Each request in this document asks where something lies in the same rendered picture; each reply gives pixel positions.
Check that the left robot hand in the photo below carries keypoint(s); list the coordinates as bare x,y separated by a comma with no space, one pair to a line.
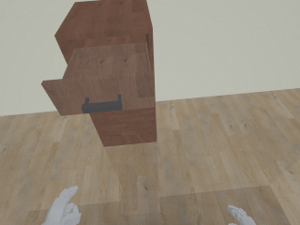
60,209

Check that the drawer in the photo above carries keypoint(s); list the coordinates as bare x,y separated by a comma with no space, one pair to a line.
102,73

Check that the cabinet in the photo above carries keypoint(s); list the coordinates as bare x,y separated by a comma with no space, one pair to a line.
105,23

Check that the right robot hand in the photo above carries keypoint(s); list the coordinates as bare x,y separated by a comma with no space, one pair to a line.
240,215

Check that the handle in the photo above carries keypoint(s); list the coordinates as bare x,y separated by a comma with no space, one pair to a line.
102,107

